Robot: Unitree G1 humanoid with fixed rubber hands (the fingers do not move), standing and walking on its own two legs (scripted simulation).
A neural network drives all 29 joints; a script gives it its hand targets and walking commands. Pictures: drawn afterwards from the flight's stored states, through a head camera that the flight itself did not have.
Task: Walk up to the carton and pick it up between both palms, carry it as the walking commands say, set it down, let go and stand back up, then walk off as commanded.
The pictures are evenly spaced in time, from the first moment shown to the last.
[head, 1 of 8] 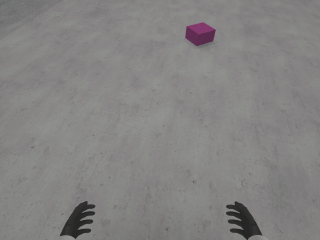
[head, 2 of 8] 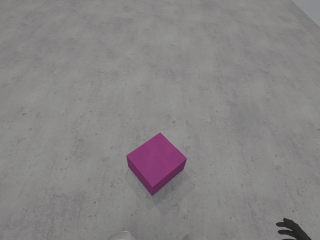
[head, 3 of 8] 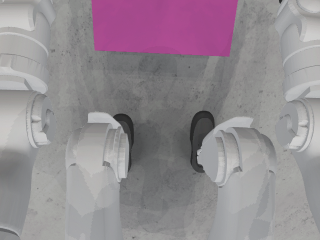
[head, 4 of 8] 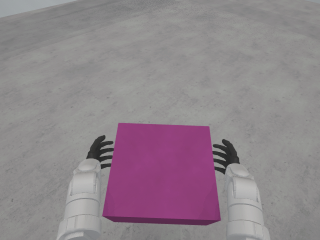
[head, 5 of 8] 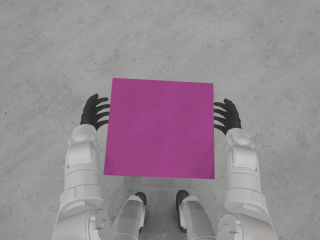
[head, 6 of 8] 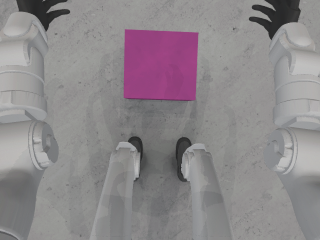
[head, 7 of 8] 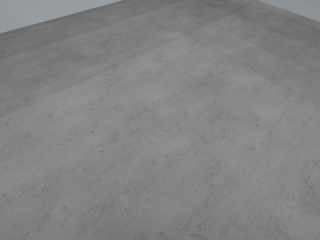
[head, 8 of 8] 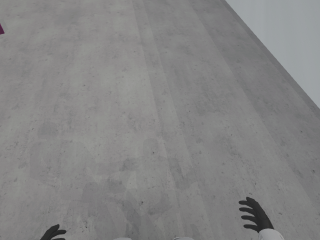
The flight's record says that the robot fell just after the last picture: no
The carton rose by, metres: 0.72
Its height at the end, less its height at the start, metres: +0.00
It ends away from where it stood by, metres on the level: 1.13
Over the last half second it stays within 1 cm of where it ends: yes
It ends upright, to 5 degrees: yes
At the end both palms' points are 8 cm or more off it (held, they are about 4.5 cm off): yes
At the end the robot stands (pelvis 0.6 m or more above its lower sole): yes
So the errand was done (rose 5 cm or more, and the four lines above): yes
